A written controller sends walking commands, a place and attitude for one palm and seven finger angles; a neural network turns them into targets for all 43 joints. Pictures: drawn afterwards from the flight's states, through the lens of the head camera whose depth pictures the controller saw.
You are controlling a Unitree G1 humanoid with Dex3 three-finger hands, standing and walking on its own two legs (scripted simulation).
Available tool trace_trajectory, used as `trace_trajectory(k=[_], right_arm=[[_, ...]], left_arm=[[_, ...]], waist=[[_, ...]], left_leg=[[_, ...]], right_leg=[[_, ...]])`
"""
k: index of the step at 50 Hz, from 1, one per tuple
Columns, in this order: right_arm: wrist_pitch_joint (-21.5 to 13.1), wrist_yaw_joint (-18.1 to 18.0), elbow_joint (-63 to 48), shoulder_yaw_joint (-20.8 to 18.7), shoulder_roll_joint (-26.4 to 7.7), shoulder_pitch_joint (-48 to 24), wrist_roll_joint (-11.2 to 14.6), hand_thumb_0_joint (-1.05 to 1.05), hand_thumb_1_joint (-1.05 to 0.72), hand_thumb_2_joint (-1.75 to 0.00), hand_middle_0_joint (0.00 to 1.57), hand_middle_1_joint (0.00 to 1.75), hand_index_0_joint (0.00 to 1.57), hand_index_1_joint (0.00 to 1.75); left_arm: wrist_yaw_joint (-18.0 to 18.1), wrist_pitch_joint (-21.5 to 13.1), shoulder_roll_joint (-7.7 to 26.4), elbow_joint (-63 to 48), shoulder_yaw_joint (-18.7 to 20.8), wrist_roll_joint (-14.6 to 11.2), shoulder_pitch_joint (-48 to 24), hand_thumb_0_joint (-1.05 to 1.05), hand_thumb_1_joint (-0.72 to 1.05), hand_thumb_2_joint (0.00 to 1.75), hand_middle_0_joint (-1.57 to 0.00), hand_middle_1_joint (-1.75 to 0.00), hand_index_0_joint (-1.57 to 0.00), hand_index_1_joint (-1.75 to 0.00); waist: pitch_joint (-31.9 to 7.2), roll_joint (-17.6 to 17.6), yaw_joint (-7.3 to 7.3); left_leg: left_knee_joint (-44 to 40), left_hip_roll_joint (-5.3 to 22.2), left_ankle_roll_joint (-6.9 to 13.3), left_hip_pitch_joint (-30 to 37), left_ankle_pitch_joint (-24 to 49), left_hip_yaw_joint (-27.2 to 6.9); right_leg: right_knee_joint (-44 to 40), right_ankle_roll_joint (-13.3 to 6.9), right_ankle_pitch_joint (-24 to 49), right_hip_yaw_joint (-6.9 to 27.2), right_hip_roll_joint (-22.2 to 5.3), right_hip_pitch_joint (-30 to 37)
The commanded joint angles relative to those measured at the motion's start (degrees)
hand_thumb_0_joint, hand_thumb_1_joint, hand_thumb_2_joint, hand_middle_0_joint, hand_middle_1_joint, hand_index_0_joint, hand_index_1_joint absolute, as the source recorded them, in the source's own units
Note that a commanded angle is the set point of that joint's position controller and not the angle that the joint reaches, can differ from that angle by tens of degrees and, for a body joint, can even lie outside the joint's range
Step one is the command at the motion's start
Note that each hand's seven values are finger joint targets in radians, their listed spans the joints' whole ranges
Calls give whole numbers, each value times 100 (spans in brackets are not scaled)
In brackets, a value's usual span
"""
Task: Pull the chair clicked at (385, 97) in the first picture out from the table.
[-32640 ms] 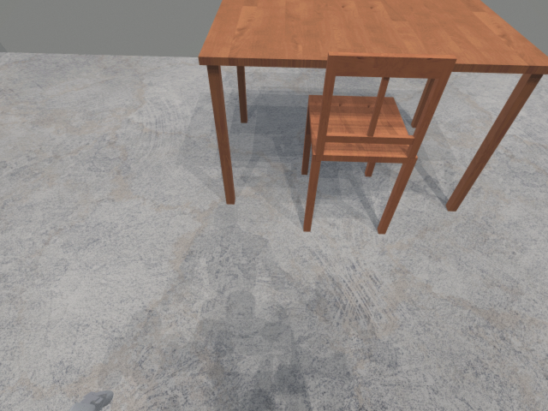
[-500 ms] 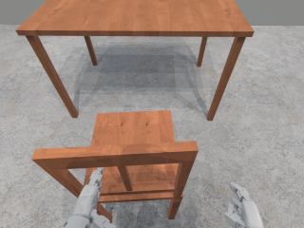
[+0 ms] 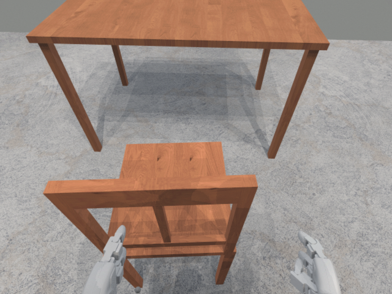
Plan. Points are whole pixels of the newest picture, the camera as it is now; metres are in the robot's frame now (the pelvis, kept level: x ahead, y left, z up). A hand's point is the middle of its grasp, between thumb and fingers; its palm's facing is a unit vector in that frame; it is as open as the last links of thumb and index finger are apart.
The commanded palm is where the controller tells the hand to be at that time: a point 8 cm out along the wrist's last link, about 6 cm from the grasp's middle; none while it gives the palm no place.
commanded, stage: draw the hand back to the body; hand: left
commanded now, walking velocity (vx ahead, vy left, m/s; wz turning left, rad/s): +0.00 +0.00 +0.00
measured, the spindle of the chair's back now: (163, 223) +0.29 +0.09 -0.05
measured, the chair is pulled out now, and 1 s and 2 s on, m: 0.57 0.57 0.57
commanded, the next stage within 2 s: step back with the hand held close in 1.50 s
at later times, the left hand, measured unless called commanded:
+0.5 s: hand (88, 262) +0.16 +0.17 +0.10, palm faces +0.10 -0.96 -0.25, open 17.1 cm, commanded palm +0.12 +0.22 +0.13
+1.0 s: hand (15, 209) +0.20 +0.24 +0.20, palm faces +0.41 -0.79 -0.45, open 11.2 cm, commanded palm +0.15 +0.29 +0.22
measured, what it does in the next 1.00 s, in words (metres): rises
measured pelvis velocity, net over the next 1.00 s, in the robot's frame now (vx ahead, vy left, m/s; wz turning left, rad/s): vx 0.02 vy -0.01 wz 0.00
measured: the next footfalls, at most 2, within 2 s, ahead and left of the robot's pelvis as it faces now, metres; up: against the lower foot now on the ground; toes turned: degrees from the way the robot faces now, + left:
none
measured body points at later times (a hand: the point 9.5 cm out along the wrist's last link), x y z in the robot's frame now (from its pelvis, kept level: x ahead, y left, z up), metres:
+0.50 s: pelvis -0.01 -0.01 +0.01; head -0.01 -0.03 +0.46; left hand +0.15 +0.22 +0.12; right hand +0.17 -0.24 -0.07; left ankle -0.02 +0.13 -0.68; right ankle +0.00 -0.14 -0.68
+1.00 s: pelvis +0.02 -0.01 +0.05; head +0.00 -0.04 +0.50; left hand +0.17 +0.28 +0.22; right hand +0.21 -0.22 -0.04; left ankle -0.02 +0.13 -0.68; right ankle +0.00 -0.14 -0.68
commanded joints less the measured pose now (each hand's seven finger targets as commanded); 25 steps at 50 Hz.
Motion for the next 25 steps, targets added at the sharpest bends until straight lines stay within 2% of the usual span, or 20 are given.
trace_trajectory(k=[1, 3, 4, 7, 9, 10, 12, 13, 14, 15, 17, 21, 22, 23, 24, 25], right_arm=[[-562, 13, -725, -364, -539, -365, 41, 0, -90, -90, 20, 30, 20, 30], [-589, 86, -620, -414, -510, -392, 55, 0, -90, -90, 20, 30, 20, 30], [-592, 133, -576, -413, -477, -440, 54, 0, -90, -90, 20, 30, 20, 30], [-623, 271, -481, -461, -475, -582, 56, 0, -90, -90, 20, 30, 20, 30], [-661, 275, -520, -471, -520, -637, 67, 0, -90, -90, 20, 30, 20, 30], [-669, 253, -526, -482, -515, -657, 95, 0, -90, -90, 20, 30, 20, 30], [-658, 218, -564, -457, -506, -685, 140, 0, -90, -90, 20, 30, 20, 30], [-617, 184, -521, -468, -496, -732, 166, 0, -90, -90, 20, 30, 20, 30], [-590, 156, -521, -430, -494, -768, 184, 0, -90, -90, 20, 30, 20, 30], [-563, 119, -511, -437, -499, -816, 211, 0, -90, -90, 20, 30, 20, 30], [-559, 35, -537, -397, -540, -873, 231, 0, -90, -90, 20, 30, 20, 30], [-619, -112, -501, -333, -596, -892, 267, 0, -90, -90, 20, 30, 20, 30], [-401, -172, -335, -339, -512, -761, 101, 0, -90, -90, 20, 30, 20, 30], [-336, -171, -337, -300, -455, -773, 77, 0, -90, -90, 20, 30, 20, 30], [-318, -162, -376, -248, -426, -744, 74, 0, -90, -90, 20, 30, 20, 30], [-283, -169, -337, -239, -417, -791, 79, 0, -90, -90, 20, 30, 20, 30]], left_arm=[[61, -1510, 372, -1717, 801, -398, 10, 0, -55, 20, 0, 0, 0, 0], [14, -1931, 391, -1724, 898, -416, 93, 0, -55, 20, 0, 0, 0, 0], [-31, -2150, 266, -1639, 800, -427, 59, 0, -55, 20, 0, 0, 0, 0], [-294, -2839, 180, -1387, 692, -429, -18, 0, -55, 20, 0, 0, 0, 0], [-403, -3108, 617, -1877, 1015, -555, -302, 0, -55, 20, 0, 0, 0, 0], [-431, -3147, 715, -1941, 1139, -604, -244, 0, -55, 20, 0, 0, 0, 0], [-482, -3023, 749, -2005, 1250, -688, -254, 0, -55, 20, 0, 0, 0, 0], [-473, -2842, 882, -1769, 1528, -730, -129, 0, -55, 20, 0, 0, 0, 0], [-511, -2689, 739, -1631, 1504, -818, -161, 0, -55, 20, 0, 0, 0, 0], [-540, -2519, 736, -1455, 1609, -883, -144, 0, -55, 20, 0, 0, 0, 0], [-640, -2202, 689, -1349, 1682, -1028, -286, 0, -51, 22, -1, -1, -1, -1], [-843, -1782, 918, -1252, 2012, -1225, -523, 0, -37, 29, -2, -4, -2, -4], [-16, -1524, 2130, -1383, 2537, -202, -515, 0, -33, 31, -3, -5, -3, -5], [334, -1328, 1888, -1418, 2539, -97, -419, 0, -30, 32, -4, -5, -4, -5], [437, -1240, 1495, -1535, 2206, -90, -391, 0, -26, 34, -4, -6, -4, -6], [530, -1158, 1394, -1563, 2097, -28, -399, 0, -22, 36, -4, -7, -4, -7]], waist=[[-623, -116, 104], [-654, 111, 163], [-578, 65, 137], [-377, -146, 110], [-701, 91, 145], [-792, 127, 148], [-902, 203, 149], [-887, 96, 194], [-712, -67, 131], [-565, -337, 127], [-394, -573, 94], [-107, -726, 116], [-304, -361, 514], [-77, -300, 404], [-31, -270, 344], [106, -127, 331]], left_leg=[[-654, -160, 107, 135, 1821, 2], [-567, -137, 73, 75, 1983, 4], [-538, -132, 53, 21, 1902, 5], [-378, -73, 46, -340, 1615, -6], [-378, -81, 77, -274, 1514, 0], [-424, -87, 92, -145, 1510, 13], [-572, -86, 111, 7, 1449, 7], [-614, -71, 125, -22, 1405, 14], [-695, -80, 126, -16, 1245, 10], [-764, -67, 136, -46, 1085, 9], [-875, -75, 158, -44, 844, 13], [-1102, -66, 177, 102, 744, 5], [-1244, 108, 197, 483, 1027, 72], [-1340, 78, 177, 621, 1065, 81], [-1445, 76, 167, 758, 1154, 60], [-1546, 107, 175, 937, 1253, 80]], right_leg=[[-561, -279, 1451, -106, 214, 550], [-437, -314, 1527, -81, 222, 476], [-418, -302, 1447, -83, 216, 373], [-285, -288, 1155, -40, 219, 97], [-338, -320, 992, 77, 198, 315], [-414, -318, 971, 104, 187, 442], [-550, -297, 888, 97, 172, 595], [-681, -291, 851, 127, 170, 738], [-790, -255, 715, 87, 168, 713], [-919, -226, 562, 96, 172, 739], [-1159, -181, 258, 144, 154, 817], [-1537, -158, -10, 258, 125, 1033], [-1732, -319, 336, 457, -36, 1490], [-1865, -331, 452, 361, -40, 1501], [-1867, -315, 623, 277, -63, 1558], [-1897, -315, 793, 216, -53, 1603]])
